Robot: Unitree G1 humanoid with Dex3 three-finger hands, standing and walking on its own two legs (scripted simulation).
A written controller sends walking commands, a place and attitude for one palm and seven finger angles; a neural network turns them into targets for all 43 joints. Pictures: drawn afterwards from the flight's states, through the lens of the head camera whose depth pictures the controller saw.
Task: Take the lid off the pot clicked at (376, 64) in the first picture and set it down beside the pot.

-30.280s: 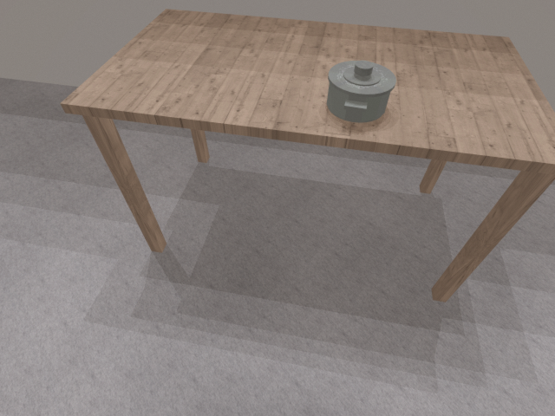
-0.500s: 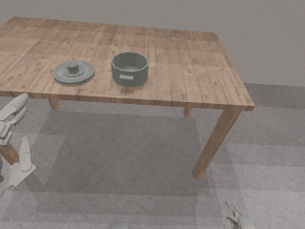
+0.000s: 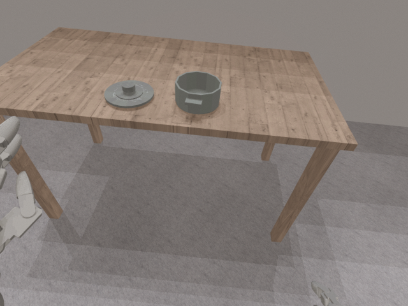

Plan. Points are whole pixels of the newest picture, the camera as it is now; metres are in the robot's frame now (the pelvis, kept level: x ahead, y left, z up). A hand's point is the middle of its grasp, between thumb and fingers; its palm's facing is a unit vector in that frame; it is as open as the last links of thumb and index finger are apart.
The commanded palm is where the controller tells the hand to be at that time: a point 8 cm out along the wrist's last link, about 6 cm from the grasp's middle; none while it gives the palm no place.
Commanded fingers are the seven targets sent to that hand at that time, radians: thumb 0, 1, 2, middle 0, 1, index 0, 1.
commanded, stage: stop stepping back and stand still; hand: left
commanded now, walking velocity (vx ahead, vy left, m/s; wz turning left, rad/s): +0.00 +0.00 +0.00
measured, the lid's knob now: (128, 86) +0.77 +0.31 +0.02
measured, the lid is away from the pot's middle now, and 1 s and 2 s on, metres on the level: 0.24 0.24 0.24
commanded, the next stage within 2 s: let the arm hang, fingers relaxed in 0.92 s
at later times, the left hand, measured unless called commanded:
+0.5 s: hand out of the picture +0.02 +0.21 -0.18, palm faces +0.09 -0.98 -0.19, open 7.0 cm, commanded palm none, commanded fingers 0.00 0.90 0.90 -0.20 -0.30 -0.20 -0.30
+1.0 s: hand out of the picture +0.08 +0.19 -0.17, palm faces +0.08 -0.98 -0.21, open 7.2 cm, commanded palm none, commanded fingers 0.00 0.90 0.90 -0.20 -0.30 -0.20 -0.30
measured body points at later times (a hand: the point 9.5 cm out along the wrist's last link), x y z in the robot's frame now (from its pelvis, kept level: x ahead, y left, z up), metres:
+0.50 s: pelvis +0.03 +0.01 +0.00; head +0.08 +0.05 +0.44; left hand +0.02 +0.26 -0.17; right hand +0.06 -0.23 -0.14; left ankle +0.03 +0.12 -0.73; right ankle +0.00 -0.10 -0.71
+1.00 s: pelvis +0.05 +0.01 +0.01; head +0.07 +0.01 +0.46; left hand +0.07 +0.24 -0.15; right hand +0.05 -0.20 -0.15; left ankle +0.03 +0.12 -0.73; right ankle +0.02 -0.11 -0.73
